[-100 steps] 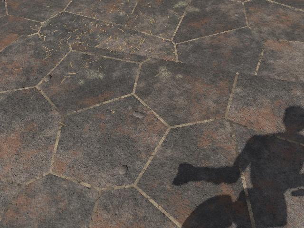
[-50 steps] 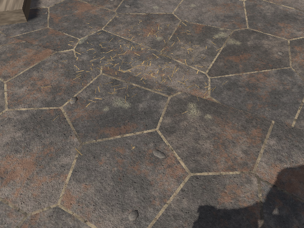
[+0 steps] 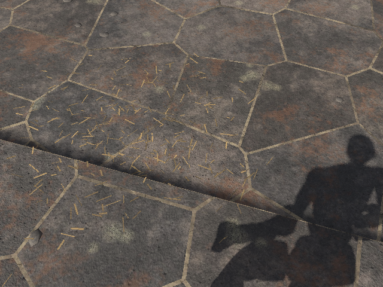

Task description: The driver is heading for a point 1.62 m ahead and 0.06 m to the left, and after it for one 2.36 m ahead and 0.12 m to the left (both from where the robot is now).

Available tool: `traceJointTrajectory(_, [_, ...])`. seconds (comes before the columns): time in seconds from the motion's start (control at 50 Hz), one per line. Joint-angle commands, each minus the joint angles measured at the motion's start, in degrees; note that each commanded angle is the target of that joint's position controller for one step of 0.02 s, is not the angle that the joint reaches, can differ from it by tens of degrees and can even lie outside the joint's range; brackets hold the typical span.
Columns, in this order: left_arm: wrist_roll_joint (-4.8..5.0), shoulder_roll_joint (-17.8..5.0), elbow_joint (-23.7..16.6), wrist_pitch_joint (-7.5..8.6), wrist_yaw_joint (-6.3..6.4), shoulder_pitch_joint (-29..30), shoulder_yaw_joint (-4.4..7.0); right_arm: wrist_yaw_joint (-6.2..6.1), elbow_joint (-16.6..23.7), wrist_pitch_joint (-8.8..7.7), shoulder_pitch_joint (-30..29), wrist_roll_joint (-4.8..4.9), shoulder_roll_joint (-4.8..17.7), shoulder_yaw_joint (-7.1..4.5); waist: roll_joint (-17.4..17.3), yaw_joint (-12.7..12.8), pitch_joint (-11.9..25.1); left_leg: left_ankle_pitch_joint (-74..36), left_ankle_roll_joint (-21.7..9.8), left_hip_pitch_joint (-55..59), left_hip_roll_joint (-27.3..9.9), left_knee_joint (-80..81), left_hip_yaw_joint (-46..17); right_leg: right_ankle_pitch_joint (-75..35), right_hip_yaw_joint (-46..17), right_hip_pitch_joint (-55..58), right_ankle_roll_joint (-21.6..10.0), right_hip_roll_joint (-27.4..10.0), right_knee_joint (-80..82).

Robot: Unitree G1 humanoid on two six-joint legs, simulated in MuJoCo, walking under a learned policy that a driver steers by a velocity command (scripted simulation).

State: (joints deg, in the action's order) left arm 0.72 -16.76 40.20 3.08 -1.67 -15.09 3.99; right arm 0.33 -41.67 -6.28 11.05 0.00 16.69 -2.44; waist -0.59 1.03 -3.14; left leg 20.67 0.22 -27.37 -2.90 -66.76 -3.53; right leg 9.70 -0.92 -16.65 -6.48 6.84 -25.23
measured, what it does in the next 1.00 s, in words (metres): walks ahead: left foot, then right foot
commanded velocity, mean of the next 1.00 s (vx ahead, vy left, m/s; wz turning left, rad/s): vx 0.35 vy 0.00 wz -0.01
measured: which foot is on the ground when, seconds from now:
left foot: up 0.00-0.26, down 0.28-0.72, up 0.74-1.00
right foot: down 0.00-0.28, up 0.30-0.70, down 0.72-1.00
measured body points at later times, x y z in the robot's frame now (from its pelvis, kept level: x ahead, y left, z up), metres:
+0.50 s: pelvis +0.28 +0.05 +0.00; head +0.31 +0.05 +0.45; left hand +0.48 +0.28 -0.10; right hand +0.29 -0.23 -0.11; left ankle +0.32 +0.15 -0.74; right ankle +0.26 -0.09 -0.67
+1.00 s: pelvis +0.42 -0.01 +0.00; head +0.45 +0.00 +0.45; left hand +0.55 +0.27 -0.10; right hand +0.55 -0.29 -0.10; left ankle +0.43 +0.13 -0.69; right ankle +0.48 -0.12 -0.74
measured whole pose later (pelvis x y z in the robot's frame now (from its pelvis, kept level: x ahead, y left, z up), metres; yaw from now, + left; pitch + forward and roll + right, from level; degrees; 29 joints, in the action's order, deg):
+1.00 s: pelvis +0.42 -0.01 +0.00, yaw +4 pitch +1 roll -1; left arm -1.2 -14.2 41.2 0.0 1.0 -7.2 3.2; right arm -1.8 -39.1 4.2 13.3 1.0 18.5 -4.6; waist -1.0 0.2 -3.7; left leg 21.9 4.5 -28.8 -2.7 -53.3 -0.9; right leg 7.9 6.4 -17.3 -1.4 -2.1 -24.6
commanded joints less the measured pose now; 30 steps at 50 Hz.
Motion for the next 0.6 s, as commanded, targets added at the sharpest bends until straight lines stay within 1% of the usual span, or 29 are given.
traceJointTrajectory(0.02, [0.01,-7.2,-4.7,1.17,0.97,1.7,1.76,-0.35,4.0,0.33,1.4,-0.83,5.9,-1.73,1.3,-2.3,4.4,-3.4,2.8,-7.8,-2.7,6.8,-0.3,-19.2,-17.8,6.4,-11.9,-15.5,11.9])
traceJointTrajectory(0.06, [0.18,-8.9,-4.1,0.93,1.78,0.7,2.26,-0.58,5.4,0.87,-2.9,-0.98,4.0,-0.92,2.2,-1.2,2.8,-10.0,4.4,-6.2,-1.6,15.9,1.2,-19.3,-13.8,1.6,-10.3,-12.8,12.0])
traceJointTrajectory(0.1, [0.54,-9.4,-3.5,0.31,2.32,-0.7,2.46,-0.33,6.3,0.73,-7.3,-0.89,2.7,-0.28,4.2,0.8,2.9,-19.4,4.8,-2.2,0.5,25.9,1.9,-15.3,-11.2,-0.8,-7.7,-9.8,10.6])
traceJointTrajectory(0.14, [0.55,-9.6,-2.6,-0.31,2.51,-3.3,2.53,0.08,7.1,0.39,-10.6,-0.22,3.1,-0.32,5.1,2.8,3.7,-25.5,4.8,1.0,2.7,32.0,2.1,-11.1,-12.7,-0.5,-6.2,-9.9,9.2])
traceJointTrajectory(0.16, [0.74,-9.6,-2.2,-0.52,2.52,-4.3,2.55,0.27,7.5,0.21,-11.6,0.14,3.6,-0.51,5.4,3.2,3.8,-25.6,4.6,1.5,3.1,33.7,1.4,-9.1,-14.4,0.6,-5.8,-10.6,8.2])
traceJointTrajectory(0.18, [0.96,-9.3,-1.9,-0.71,2.58,-5.0,2.52,0.44,7.7,-0.02,-12.0,0.37,4.5,-0.86,5.7,3.1,4.0,-24.8,4.1,1.7,3.2,35.5,0.4,-7.0,-16.5,2.5,-5.4,-11.4,6.5])
traceJointTrajectory(0.22, [0.92,-8.8,-2.0,-1.05,2.81,-5.0,2.45,0.75,7.8,-0.47,-11.2,0.58,6.2,-1.69,6.8,2.0,4.3,-20.9,2.4,2.6,3.1,37.6,-1.0,-4.3,-20.8,6.1,-4.6,-13.4,2.9])
traceJointTrajectory(0.24, [0.67,-8.8,-2.3,-1.23,2.88,-4.2,2.52,0.78,7.4,-0.76,-9.4,0.68,7.0,-2.18,7.7,0.7,4.3,-18.5,1.3,4.6,3.0,38.1,-0.9,-4.4,-22.4,6.7,-4.1,-13.8,1.0])
traceJointTrajectory(0.26, [0.4,-7.8,-2.5,-1.34,2.9,-3.4,2.18,0.69,6.1,-1.03,-5.0,0.5,7.6,-2.75,8.0,-1.7,5.7,-18.9,-0.2,9.3,3.0,39.9,0.4,-6.2,-21.7,7.0,-3.0,-13.0,-2.3])
traceJointTrajectory(0.28, [0.12,-4.9,-2.7,-1.18,2.74,-3.8,1.19,0.48,5.2,-1.47,0.8,-0.45,9.2,-3.48,6.8,-4.3,10.3,-18.7,-2.8,18.9,-0.4,39.8,-1.8,-7.6,-18.9,5.5,-1.1,-10.3,-10.9])
traceJointTrajectory(0.3, [-0.94,-1.2,-3.3,-1.14,2.72,-6.5,-0.25,0.2,4.5,-1.49,8.7,-1.04,12.0,-4.01,-1.6,-6.2,18.4,-15.2,-6.4,32.6,-10.5,39.7,-13.7,5.8,-13.3,-1.0,1.3,-6.0,-27.5])
traceJointTrajectory(0.32, [1.52,0.2,-4.0,-0.6,2.53,-15.6,-0.66,1.11,1.1,-0.69,12.5,-1.17,16.0,-5.13,-22.5,-1.7,21.4,2.0,-16.2,44.2,-20.5,48.1,-43.1,25.4,-8.6,-20.7,4.5,-0.2,-44.1])
traceJointTrajectory(0.34, [1.88,-5.9,-2.0,-0.62,2.68,-13.7,0.33,1.41,2.5,-0.52,10.4,0.52,9.7,-3.82,-12.7,-3.8,15.6,15.8,-15.1,41.1,-19.4,50.8,-44.5,22.4,-11.2,-26.6,5.2,-4.1,-50.1])
traceJointTrajectory(0.36, [1.31,-8.2,-3.2,-0.68,2.54,-6.1,0.97,1.25,2.5,-0.12,8.2,0.68,6.9,-2.97,-7.1,-5.4,8.5,13.3,-12.9,34.7,-16.4,50.9,-34.8,17.3,-9.5,-28.2,5.2,-5.6,-50.8])
traceJointTrajectory(0.38, [0.46,-7.4,-4.3,-0.56,2.67,-1.9,0.74,1.26,2.6,0.24,6.1,0.0,6.6,-2.56,-3.0,-4.6,5.6,6.2,-12.2,28.5,-13.7,51.2,-28.5,14.0,-7.5,-26.8,5.1,-7.2,-49.2])
traceJointTrajectory(0.4, [-0.43,-6.6,-5.3,-0.02,2.55,0.8,0.72,1.29,2.3,0.55,4.9,-0.25,5.9,-2.24,-2.7,-3.8,2.8,-0.7,-12.8,24.4,-11.4,51.8,-24.2,11.4,-6.5,-26.6,5.0,-8.9,-45.5])
traceJointTrajectory(0.42, [-0.57,-5.5,-5.5,0.38,2.27,0.6,0.56,1.12,2.2,0.56,4.6,-0.53,4.9,-1.76,-4.0,-2.4,2.7,-6.2,-12.7,21.7,-9.4,52.6,-21.1,9.6,-5.9,-23.8,4.9,-10.4,-42.4])
traceJointTrajectory(0.44, [-0.53,-4.5,-5.4,0.67,2.1,0.1,0.33,1.06,2.0,0.55,4.7,-0.35,4.4,-1.6,-5.5,-1.8,3.2,-10.4,-13.2,20.8,-8.3,53.2,-19.6,9.2,-5.0,-22.2,5.2,-10.7,-39.5])
traceJointTrajectory(0.46, [-0.72,-3.7,-5.5,0.84,1.98,0.1,0.06,0.95,1.7,0.58,5.1,0.1,4.5,-1.59,-6.0,-1.4,3.9,-14.0,-14.0,20.7,-7.8,53.4,-18.4,9.9,-4.1,-21.5,5.7,-10.8,-36.4])
traceJointTrajectory(0.48, [-0.94,-3.0,-5.9,0.97,1.91,1.3,-0.27,0.75,1.4,0.7,5.8,0.5,5.2,-1.77,-5.6,-1.6,4.1,-16.6,-14.7,20.2,-7.8,53.8,-17.2,10.1,-3.2,-21.1,6.3,-10.8,-32.7])
traceJointTrajectory(0.5, [-1.04,-2.1,-6.6,1.18,1.85,3.3,-0.73,0.45,1.1,0.93,6.3,0.76,6.4,-2.12,-5.0,-2.0,3.9,-18.1,-15.0,19.3,-7.7,54.3,-15.8,9.0,-2.5,-20.3,6.8,-10.7,-27.9])
traceJointTrajectory(0.52, [-1.16,-1.2,-7.0,1.35,1.81,5.5,-1.22,0.09,0.8,1.29,6.2,0.83,7.4,-2.43,-4.7,-2.4,3.0,-23.3,-14.6,17.6,-7.0,54.1,-13.8,6.4,-1.9,-18.1,7.4,-10.1,-22.7])
traceJointTrajectory(0.54, [-1.29,-0.4,-7.1,1.54,1.73,7.0,-1.55,-0.23,0.2,1.77,6.5,0.88,8.1,-2.66,-4.7,-2.6,2.9,-29.4,-14.0,16.1,-6.0,53.2,-11.6,3.0,-1.2,-15.2,8.1,-9.1,-18.3])
traceJointTrajectory(0.56, [-1.19,-0.6,-6.9,1.72,1.63,7.8,-1.52,-0.51,-0.4,2.27,7.3,0.9,8.9,-2.92,-4.9,-2.9,3.6,-34.3,-13.2,15.1,-5.5,52.1,-9.9,-1.3,-0.7,-12.0,8.6,-7.7,-15.0])
traceJointTrajectory(0.6, [-0.89,-1.8,-7.0,1.82,1.47,9.5,-1.03,-0.92,-1.6,3.43,9.7,1.3,9.3,-3.21,-5.8,-3.5,4.7,-37.6,-11.6,15.3,-4.8,49.3,-9.4,-7.0,-0.8,-8.2,9.1,-5.6,-10.7])
Next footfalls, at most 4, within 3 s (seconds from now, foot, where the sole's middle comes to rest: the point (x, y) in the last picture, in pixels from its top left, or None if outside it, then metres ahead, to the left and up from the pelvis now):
0.28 left None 0.36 0.14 -0.77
0.72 right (241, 267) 0.52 -0.12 -0.77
1.12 left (166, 281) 0.47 0.13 -0.77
1.50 right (235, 273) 0.50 -0.10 -0.77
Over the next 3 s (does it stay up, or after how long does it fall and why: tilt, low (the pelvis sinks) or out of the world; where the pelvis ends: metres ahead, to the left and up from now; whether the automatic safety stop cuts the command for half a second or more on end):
stays up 0.81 -0.08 -0.06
